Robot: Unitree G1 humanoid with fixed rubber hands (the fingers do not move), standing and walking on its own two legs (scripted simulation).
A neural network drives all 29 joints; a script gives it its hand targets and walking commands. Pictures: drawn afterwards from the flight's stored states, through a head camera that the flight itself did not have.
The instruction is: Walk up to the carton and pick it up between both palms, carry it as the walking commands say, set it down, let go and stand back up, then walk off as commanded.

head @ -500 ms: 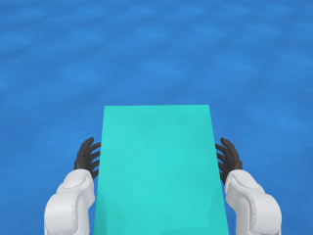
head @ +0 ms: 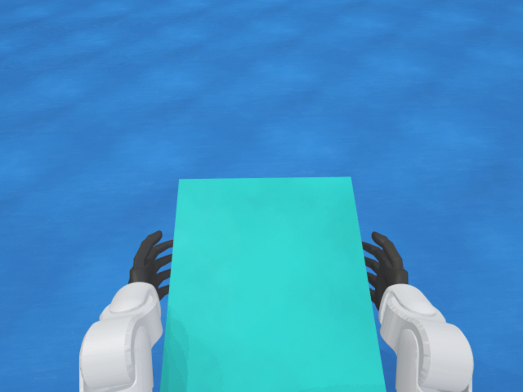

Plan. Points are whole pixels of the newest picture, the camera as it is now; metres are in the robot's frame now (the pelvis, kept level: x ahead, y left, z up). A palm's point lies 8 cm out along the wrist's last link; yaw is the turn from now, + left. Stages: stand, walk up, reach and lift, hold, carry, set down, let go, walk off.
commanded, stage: carry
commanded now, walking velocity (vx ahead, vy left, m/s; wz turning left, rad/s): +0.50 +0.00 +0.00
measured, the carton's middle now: (265, 299) +0.26 +0.01 +0.01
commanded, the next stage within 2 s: none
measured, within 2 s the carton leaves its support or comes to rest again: neither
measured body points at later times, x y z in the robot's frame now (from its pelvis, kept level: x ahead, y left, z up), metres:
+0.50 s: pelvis +0.26 +0.03 +0.00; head +0.29 +0.06 +0.45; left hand +0.52 +0.20 +0.06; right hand +0.52 -0.13 +0.08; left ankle +0.33 +0.13 -0.74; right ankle +0.22 -0.08 -0.68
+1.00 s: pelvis +0.37 -0.10 -0.01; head +0.37 -0.11 +0.44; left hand +0.55 +0.15 +0.08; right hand +0.67 -0.16 +0.07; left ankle +0.32 -0.01 -0.68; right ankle +0.42 -0.16 -0.74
